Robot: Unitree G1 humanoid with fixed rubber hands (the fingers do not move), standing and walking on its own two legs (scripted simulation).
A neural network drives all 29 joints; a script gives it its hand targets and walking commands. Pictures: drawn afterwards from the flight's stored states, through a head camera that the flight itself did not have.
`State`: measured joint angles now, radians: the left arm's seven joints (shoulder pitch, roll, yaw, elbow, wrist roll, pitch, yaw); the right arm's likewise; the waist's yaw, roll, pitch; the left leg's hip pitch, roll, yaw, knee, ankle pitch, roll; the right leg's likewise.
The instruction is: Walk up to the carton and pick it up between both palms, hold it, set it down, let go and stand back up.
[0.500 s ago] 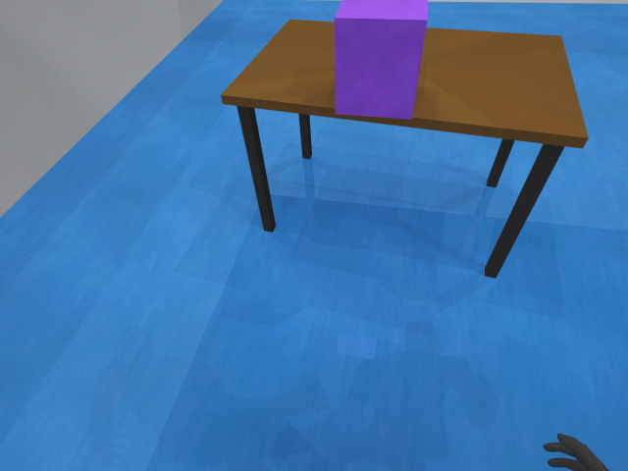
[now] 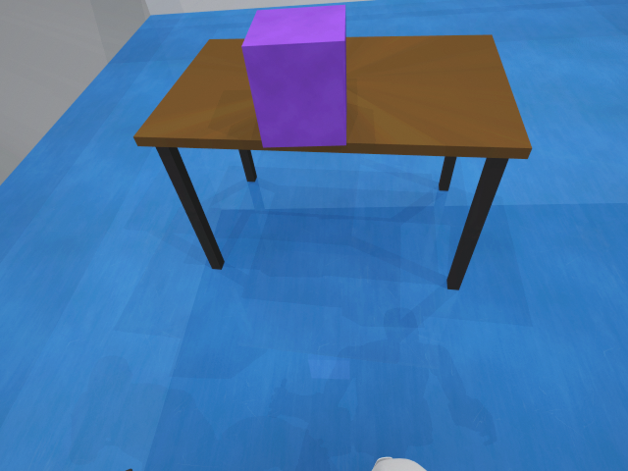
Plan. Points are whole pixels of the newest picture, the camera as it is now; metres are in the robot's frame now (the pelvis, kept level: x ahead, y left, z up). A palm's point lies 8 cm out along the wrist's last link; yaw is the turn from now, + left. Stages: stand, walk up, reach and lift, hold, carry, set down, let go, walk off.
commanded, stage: walk up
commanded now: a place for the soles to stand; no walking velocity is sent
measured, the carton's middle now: (302, 79) +0.95 -0.01 +0.03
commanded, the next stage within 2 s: none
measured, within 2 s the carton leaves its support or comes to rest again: neither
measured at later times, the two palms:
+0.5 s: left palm (62, 434) +0.22 +0.36 -0.06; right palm (525, 435) +0.17 -0.25 -0.09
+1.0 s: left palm (55, 325) +0.40 +0.45 -0.08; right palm (428, 362) +0.26 -0.14 -0.04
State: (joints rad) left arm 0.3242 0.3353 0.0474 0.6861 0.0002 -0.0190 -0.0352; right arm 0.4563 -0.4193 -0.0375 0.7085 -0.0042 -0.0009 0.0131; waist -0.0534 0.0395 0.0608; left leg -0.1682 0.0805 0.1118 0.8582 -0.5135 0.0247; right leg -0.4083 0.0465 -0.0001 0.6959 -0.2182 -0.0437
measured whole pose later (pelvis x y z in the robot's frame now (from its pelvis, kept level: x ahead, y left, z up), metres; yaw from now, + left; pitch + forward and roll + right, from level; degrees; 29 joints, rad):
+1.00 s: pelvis +0.31 +0.17 +0.03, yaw -13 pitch -2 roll -2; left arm 0.44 0.34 0.05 0.68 0.00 0.03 0.03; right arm 0.46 -0.40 -0.04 0.66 0.00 0.03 -0.04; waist -0.01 0.00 0.07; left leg -0.09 -0.09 0.15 0.41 -0.27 0.01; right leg -0.37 0.06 -0.05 0.68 -0.25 0.02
